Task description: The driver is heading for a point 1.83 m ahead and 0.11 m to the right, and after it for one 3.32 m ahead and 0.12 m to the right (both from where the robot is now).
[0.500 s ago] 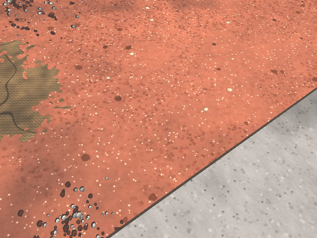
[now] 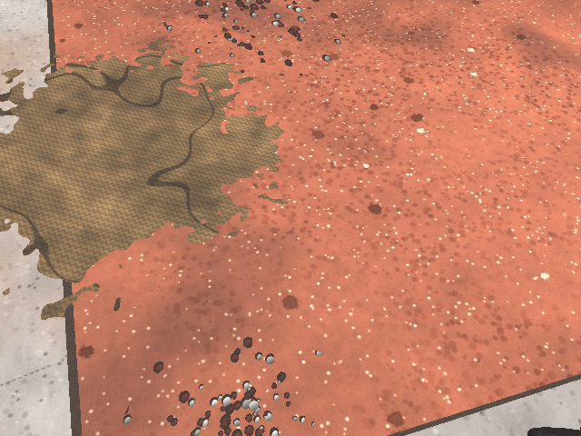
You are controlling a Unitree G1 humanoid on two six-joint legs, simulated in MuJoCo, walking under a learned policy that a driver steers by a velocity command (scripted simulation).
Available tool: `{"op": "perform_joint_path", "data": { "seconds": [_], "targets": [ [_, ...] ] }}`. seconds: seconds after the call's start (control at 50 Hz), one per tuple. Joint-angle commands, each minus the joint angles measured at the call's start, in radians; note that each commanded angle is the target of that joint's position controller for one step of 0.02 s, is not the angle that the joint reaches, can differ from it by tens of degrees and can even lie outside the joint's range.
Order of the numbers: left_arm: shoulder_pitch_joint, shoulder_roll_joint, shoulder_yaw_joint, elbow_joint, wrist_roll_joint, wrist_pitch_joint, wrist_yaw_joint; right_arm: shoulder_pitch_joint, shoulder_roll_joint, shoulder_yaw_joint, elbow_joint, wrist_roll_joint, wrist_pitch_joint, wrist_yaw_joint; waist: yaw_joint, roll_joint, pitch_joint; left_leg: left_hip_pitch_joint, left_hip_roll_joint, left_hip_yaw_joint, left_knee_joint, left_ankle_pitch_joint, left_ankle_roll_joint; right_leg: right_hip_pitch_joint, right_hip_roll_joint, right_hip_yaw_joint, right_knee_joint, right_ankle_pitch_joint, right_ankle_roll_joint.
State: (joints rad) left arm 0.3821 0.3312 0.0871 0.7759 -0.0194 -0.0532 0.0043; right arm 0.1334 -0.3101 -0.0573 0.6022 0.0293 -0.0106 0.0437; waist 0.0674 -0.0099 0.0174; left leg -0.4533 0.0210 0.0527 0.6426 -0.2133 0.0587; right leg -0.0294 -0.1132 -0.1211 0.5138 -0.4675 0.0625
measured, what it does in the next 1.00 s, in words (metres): goes down: right foot, then left foot 0.04 m lower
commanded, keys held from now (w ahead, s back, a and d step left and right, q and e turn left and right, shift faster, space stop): w+q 0.24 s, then w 0.02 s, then w+e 0.74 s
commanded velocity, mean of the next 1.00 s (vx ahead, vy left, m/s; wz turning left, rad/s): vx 0.48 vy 0.00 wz -0.04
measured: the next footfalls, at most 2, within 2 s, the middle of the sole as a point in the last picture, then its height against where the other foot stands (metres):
right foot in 0.50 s outside the picture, level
left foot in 0.96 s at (237, 332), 0.04 m lower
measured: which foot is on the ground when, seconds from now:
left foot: down 0.00-0.56, up 0.58-0.94, down 0.96-1.00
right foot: down 0.00-0.00, up 0.02-0.48, down 0.50-0.96, up 0.98-1.00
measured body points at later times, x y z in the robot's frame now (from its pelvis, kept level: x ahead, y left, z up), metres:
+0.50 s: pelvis +0.27 +0.03 +0.00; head +0.30 +0.04 +0.45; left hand +0.47 +0.29 -0.07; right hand +0.32 -0.27 -0.11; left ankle +0.07 +0.10 -0.72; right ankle +0.43 -0.06 -0.72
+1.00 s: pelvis +0.59 +0.09 -0.03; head +0.60 +0.10 +0.42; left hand +0.62 +0.39 -0.15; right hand +0.81 -0.16 -0.07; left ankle +0.69 +0.20 -0.77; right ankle +0.45 -0.06 -0.70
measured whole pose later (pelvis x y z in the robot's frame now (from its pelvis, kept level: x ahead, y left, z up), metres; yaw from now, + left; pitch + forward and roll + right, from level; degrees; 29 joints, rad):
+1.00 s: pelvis +0.59 +0.09 -0.03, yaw -8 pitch +0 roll -2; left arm 0.45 0.30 0.10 0.80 -0.03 -0.05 0.03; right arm 0.03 -0.27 -0.02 0.64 -0.02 -0.15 0.04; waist 0.09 0.02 0.00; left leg -0.37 0.00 -0.09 0.47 -0.14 -0.02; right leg -0.22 0.10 0.20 0.92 -0.53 -0.05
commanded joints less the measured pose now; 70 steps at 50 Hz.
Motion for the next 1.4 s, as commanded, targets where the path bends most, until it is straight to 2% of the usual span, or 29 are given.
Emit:
{"op": "perform_joint_path", "data": {
  "seconds": [0.02,0.04,0.06,0.1,0.14,0.18,0.28,0.34,0.44,0.5,0.52,0.54,0.56,0.58,0.6,0.64,0.7,0.76,0.82,0.94,0.96,0.98,1.0,1.02,1.04,1.08,1.14,1.26,1.4],
  "targets": [
    [-0.07,-0.009,-0.024,-0.18,0.038,-0.043,0.003,0.349,-0.333,-0.095,-0.005,-0.001,-0.014,-0.02,-0.151,0.385,-0.23,0.731,0.293,-0.835,-0.358,-0.412,0.29,-0.743,0.151,0.083,0.729,-0.129,-0.022],
    [-0.142,0.1,-0.004,-0.176,-0.008,-0.066,-0.002,0.323,-0.242,-0.069,-0.019,-0.002,-0.038,-0.011,-0.194,0.218,-0.207,0.702,0.332,-0.909,-0.462,-0.501,0.295,-0.836,0.11,0.231,0.833,-0.072,-0.038],
    [-0.178,0.133,0.004,-0.186,-0.029,-0.078,-0.01,0.283,-0.188,-0.051,-0.014,-0.013,-0.051,-0.01,-0.169,0.18,-0.102,0.622,0.319,-0.784,-0.441,-0.438,0.269,-0.886,0.065,0.217,0.826,0.018,-0.069],
    [-0.168,0.114,0.001,-0.16,0.02,-0.085,-0.002,0.182,-0.145,-0.037,-0.026,-0.024,-0.052,-0.013,-0.101,0.061,-0.029,0.426,0.223,-0.565,-0.408,-0.184,0.211,-0.773,-0.002,0.215,0.674,0.17,-0.078],
    [-0.15,0.103,0.002,-0.145,0.031,-0.069,-0.007,0.127,-0.128,-0.028,-0.041,-0.038,-0.052,-0.022,-0.062,0.098,-0.022,0.321,0.16,-0.463,-0.443,-0.052,0.2,-0.677,-0.006,0.205,0.601,0.258,-0.062],
    [-0.165,0.086,-0.003,-0.141,0.038,-0.054,-0.006,0.142,-0.13,-0.028,-0.025,-0.029,-0.058,-0.034,-0.057,0.079,-0.011,0.282,0.138,-0.397,-0.455,0.068,0.209,-0.668,0.013,0.186,0.524,0.322,-0.03],
    [-0.357,0.025,-0.032,-0.18,0.033,-0.061,-0.017,0.221,-0.145,-0.032,0.045,-0.013,-0.057,-0.061,-0.119,0.088,0.021,0.25,0.078,-0.28,-0.452,0.157,0.15,-0.596,0.072,0.161,0.13,0.608,-0.003],
    [-0.395,0.033,-0.032,-0.171,0.016,-0.078,-0.042,0.255,-0.146,-0.031,0.08,-0.018,-0.068,-0.058,-0.141,0.094,0.018,0.263,0.109,-0.259,-0.445,0.169,0.146,-0.508,0.072,0.152,0.09,0.727,-0.03],
    [-0.481,0.048,-0.031,-0.2,0.002,-0.089,-0.081,0.342,-0.13,-0.03,0.145,-0.019,-0.043,-0.065,-0.182,0.077,0.071,0.609,0.193,-0.269,-0.321,0.321,0.125,-0.751,0.053,0.162,-0.019,0.6,-0.121],
    [-0.338,0.084,-0.009,-0.166,0.001,-0.083,-0.083,0.293,-0.158,-0.034,0.138,-0.028,-0.033,-0.063,-0.102,0.101,-0.035,0.578,0.174,-0.213,-0.148,0.814,0.103,-0.478,0.142,0.085,0.006,0.425,-0.177],
    [-0.208,0.115,0.009,-0.134,0.001,-0.082,-0.073,0.258,-0.168,-0.033,0.129,-0.027,-0.029,-0.061,-0.023,0.081,-0.115,0.536,0.137,-0.168,0.031,0.938,0.083,-0.296,0.175,0.061,-0.018,0.452,-0.205],
    [-0.066,0.185,0.036,-0.108,0.014,-0.089,-0.072,0.323,-0.118,-0.015,0.114,-0.02,-0.031,-0.05,0.002,-0.067,-0.295,0.18,0.06,-0.118,0.358,0.754,-0.009,0.16,0.0,0.352,-0.016,0.433,-0.339],
    [0.053,0.161,0.037,-0.08,0.001,-0.083,-0.07,0.298,-0.086,0.006,0.112,-0.03,-0.05,-0.051,0.07,-0.229,-0.382,-0.068,-0.083,-0.108,0.694,0.078,-0.066,0.381,-0.136,0.703,-0.121,0.306,-0.431],
    [0.053,0.125,0.016,-0.07,-0.014,-0.079,-0.07,0.226,-0.123,0.003,0.063,-0.021,-0.071,-0.045,0.066,-0.232,-0.363,-0.175,-0.073,-0.197,0.72,-0.251,-0.039,0.405,-0.164,0.788,-0.17,0.269,-0.399],
    [0.012,0.121,0.015,-0.084,-0.014,-0.068,-0.066,0.124,-0.136,0.004,0.025,-0.009,-0.089,-0.04,0.065,-0.138,-0.259,-0.214,-0.029,-0.218,0.694,-0.264,-0.028,0.317,-0.143,0.74,-0.176,0.296,-0.368],
    [-0.081,0.095,0.009,-0.097,-0.001,-0.053,-0.053,0.007,-0.123,0.003,-0.007,-0.033,-0.117,-0.034,0.005,0.048,-0.084,-0.233,0.024,-0.179,0.491,-0.2,-0.02,0.098,-0.075,0.615,-0.213,0.457,-0.331],
    [-0.134,0.096,0.007,-0.114,0.015,-0.039,-0.03,0.034,-0.068,0.016,0.003,-0.044,-0.117,-0.025,-0.056,-0.018,-0.042,-0.101,0.024,-0.135,0.308,-0.144,-0.056,-0.096,-0.036,0.585,-0.289,0.53,-0.358],
    [-0.115,0.125,0.021,-0.086,-0.01,-0.034,0.009,-0.052,-0.046,0.026,-0.011,-0.059,-0.125,-0.026,-0.041,-0.052,0.022,-0.019,0.008,-0.124,0.018,0.164,-0.082,-0.255,0.04,0.477,-0.326,0.448,-0.328],
    [-0.073,0.113,0.025,-0.064,-0.005,-0.022,0.031,-0.101,-0.043,0.026,-0.014,-0.054,-0.137,-0.01,-0.019,-0.07,0.016,0.17,-0.045,-0.131,-0.149,0.498,-0.076,-0.369,0.089,0.446,-0.269,0.28,-0.261],
    [-0.019,0.063,0.034,-0.051,-0.005,-0.004,0.039,-0.013,-0.074,0.004,0.024,-0.038,-0.141,-0.011,-0.07,-0.017,-0.025,0.242,0.043,-0.202,-0.242,0.419,-0.034,-0.242,0.074,0.491,0.085,0.11,-0.184],
    [-0.009,0.014,0.021,-0.047,-0.007,-0.003,0.03,0.089,-0.069,-0.002,0.054,-0.042,-0.141,-0.013,-0.119,0.039,-0.064,0.387,0.085,-0.21,-0.24,0.399,-0.023,-0.329,0.137,0.428,0.289,-0.009,-0.15],
    [0.063,-0.055,-0.003,-0.043,-0.007,-0.003,0.017,0.217,-0.093,-0.009,0.075,-0.06,-0.139,-0.011,-0.141,0.185,-0.193,0.664,0.222,-0.302,-0.098,0.53,0.012,-0.544,0.201,0.347,0.627,-0.227,-0.118],
    [0.208,-0.049,-0.01,-0.03,-0.013,-0.005,0.011,0.246,-0.131,-0.019,0.067,-0.045,-0.114,-0.011,-0.082,0.294,-0.24,0.769,0.337,-0.503,-0.08,0.553,0.072,-0.708,0.189,0.345,0.82,-0.243,-0.087],
    [0.222,0.02,-0.005,-0.063,-0.044,-0.01,0.01,0.256,-0.213,-0.056,0.108,-0.021,-0.093,-0.01,-0.069,0.359,-0.262,0.741,0.428,-0.747,-0.23,-0.021,0.165,-0.818,0.129,0.305,0.908,-0.096,-0.073],
    [0.093,0.07,0.01,-0.066,-0.051,-0.004,0.021,0.19,-0.147,-0.043,0.084,-0.029,-0.091,-0.013,-0.104,0.18,-0.151,0.607,0.375,-0.745,-0.357,-0.33,0.151,-0.841,0.086,0.29,0.899,0.027,-0.068],
    [-0.032,0.089,0.019,-0.093,-0.02,0.02,0.026,0.047,-0.084,-0.014,0.069,-0.055,-0.096,-0.017,-0.071,0.109,0.018,0.333,0.306,-0.572,-0.424,-0.153,0.156,-0.763,0.033,0.289,0.809,0.168,-0.04],
    [-0.058,0.035,0.013,-0.106,0.002,0.031,0.016,0.051,-0.063,-0.019,0.111,-0.044,-0.111,-0.03,-0.062,0.136,0.012,0.292,0.221,-0.325,-0.463,0.07,0.121,-0.687,0.004,0.266,0.65,0.238,-0.037],
    [-0.198,-0.025,-0.012,-0.162,0.0,0.013,-0.017,0.128,-0.096,-0.035,0.169,-0.026,-0.098,-0.047,-0.114,0.066,-0.005,0.432,0.214,-0.101,-0.479,0.355,0.11,-0.699,0.018,0.209,0.315,0.441,-0.064],
    [-0.391,-0.032,-0.03,-0.255,-0.002,0.006,-0.058,0.234,-0.141,-0.041,0.238,-0.004,-0.065,-0.042,-0.147,0.06,0.058,0.525,0.254,-0.002,-0.439,0.478,0.095,-0.623,0.073,0.109,0.098,0.381,-0.124]
  ]
}}
Velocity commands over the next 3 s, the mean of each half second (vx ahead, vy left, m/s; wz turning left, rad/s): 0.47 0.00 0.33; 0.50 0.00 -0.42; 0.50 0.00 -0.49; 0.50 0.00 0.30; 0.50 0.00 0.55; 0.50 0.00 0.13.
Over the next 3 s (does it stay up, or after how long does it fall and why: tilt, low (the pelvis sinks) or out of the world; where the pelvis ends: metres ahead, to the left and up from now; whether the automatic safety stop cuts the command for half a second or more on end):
stays up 1.63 -0.05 -0.04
